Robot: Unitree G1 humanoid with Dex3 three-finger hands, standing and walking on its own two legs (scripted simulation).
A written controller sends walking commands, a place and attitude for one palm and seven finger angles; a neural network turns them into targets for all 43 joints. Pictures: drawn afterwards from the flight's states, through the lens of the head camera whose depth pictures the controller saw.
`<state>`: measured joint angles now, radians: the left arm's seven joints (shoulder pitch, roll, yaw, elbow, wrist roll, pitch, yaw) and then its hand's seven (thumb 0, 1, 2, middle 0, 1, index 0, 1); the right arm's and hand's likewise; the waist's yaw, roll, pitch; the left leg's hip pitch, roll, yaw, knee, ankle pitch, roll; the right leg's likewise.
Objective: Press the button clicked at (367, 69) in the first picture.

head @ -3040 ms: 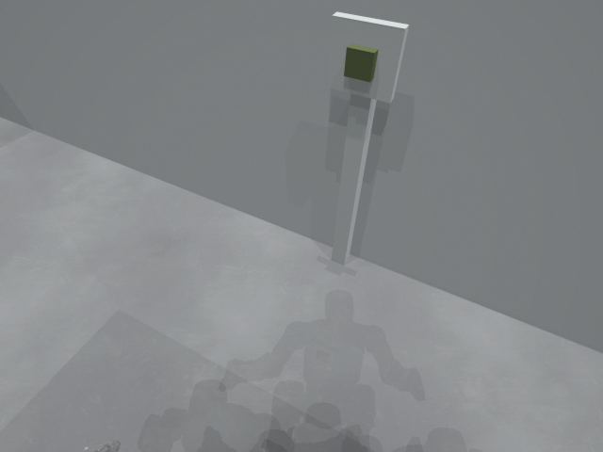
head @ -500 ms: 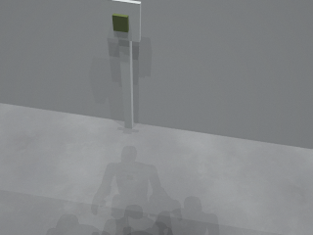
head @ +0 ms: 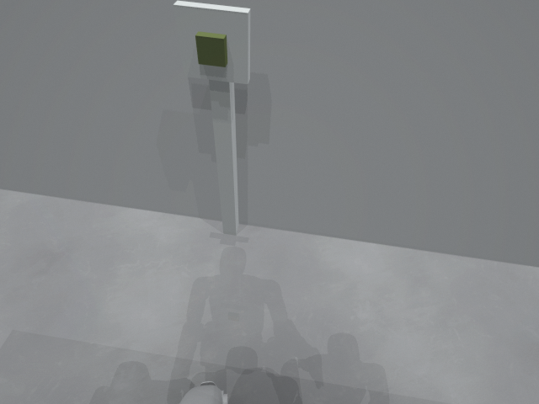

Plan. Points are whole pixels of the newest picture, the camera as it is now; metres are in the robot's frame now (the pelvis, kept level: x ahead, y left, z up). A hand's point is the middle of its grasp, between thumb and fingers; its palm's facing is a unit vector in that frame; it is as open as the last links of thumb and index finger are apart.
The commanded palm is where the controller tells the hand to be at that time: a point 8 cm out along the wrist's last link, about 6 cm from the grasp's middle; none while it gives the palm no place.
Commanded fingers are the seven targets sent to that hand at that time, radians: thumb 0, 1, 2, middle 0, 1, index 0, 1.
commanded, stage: take the last steps up to it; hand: left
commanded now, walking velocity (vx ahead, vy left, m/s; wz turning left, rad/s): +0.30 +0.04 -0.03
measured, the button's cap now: (212, 49) +0.88 +0.21 +0.10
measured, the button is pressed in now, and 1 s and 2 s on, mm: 0 0 0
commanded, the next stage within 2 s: come to a stop and stand still in 0.78 s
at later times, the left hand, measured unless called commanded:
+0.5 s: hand (160, 330) +0.27 +0.22 -0.15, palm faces -0.03 -0.98 -0.21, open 7.3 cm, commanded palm none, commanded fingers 0.00 0.90 0.90 -0.20 -0.30 -0.20 -0.30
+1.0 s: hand (162, 322) +0.29 +0.23 -0.19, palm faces +0.04 -0.99 -0.12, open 7.3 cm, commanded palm none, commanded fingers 0.00 0.90 0.90 -0.20 -0.30 -0.20 -0.30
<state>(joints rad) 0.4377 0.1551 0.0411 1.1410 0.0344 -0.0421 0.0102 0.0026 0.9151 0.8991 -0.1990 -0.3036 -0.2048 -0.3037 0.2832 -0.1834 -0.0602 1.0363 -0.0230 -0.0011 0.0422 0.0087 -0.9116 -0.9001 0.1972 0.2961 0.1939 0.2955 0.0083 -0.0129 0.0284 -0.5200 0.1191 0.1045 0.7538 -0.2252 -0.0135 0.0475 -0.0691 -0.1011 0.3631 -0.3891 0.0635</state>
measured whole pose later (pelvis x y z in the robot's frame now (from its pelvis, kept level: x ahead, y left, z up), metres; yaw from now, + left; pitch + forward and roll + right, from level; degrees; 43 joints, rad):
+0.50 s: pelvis +0.18 +0.04 +0.01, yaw -3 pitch -1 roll +2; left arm 0.20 0.15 0.07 1.01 0.04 -0.01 -0.02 0.01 0.92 0.90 -0.19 -0.30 -0.20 -0.30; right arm 0.37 -0.13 -0.05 1.12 -0.04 -0.05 -0.01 0.00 -0.92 -0.90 0.20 0.30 0.20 0.30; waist -0.03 0.01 0.01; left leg -0.08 0.00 0.21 0.43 -0.33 0.03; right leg -0.37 -0.09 -0.10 0.62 -0.26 0.01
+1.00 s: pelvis +0.35 +0.07 +0.00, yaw -3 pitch -2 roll -1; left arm 0.36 0.15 0.04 1.16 0.02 0.01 0.02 0.01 0.91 0.90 -0.20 -0.30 -0.20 -0.30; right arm 0.17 -0.15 -0.02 1.04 -0.03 -0.05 -0.02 0.00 -0.92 -0.90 0.20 0.30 0.19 0.30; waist 0.03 -0.05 0.06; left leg -0.33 0.08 0.17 0.60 -0.24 0.04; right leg -0.25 -0.05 -0.07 0.88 -0.53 0.01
